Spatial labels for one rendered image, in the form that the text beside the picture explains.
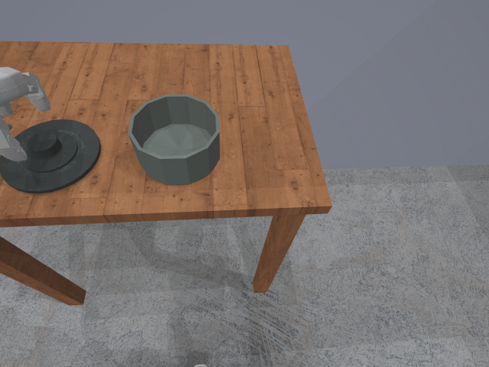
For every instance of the knob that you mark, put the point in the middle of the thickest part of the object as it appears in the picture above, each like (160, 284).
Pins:
(44, 144)

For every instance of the robot left hand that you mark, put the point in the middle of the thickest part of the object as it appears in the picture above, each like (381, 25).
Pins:
(14, 85)

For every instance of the pot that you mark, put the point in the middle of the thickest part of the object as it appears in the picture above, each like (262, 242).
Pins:
(176, 138)

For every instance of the lid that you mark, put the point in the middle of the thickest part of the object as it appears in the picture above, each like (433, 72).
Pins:
(78, 155)

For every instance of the table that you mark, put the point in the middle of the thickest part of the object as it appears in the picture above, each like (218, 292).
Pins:
(268, 166)

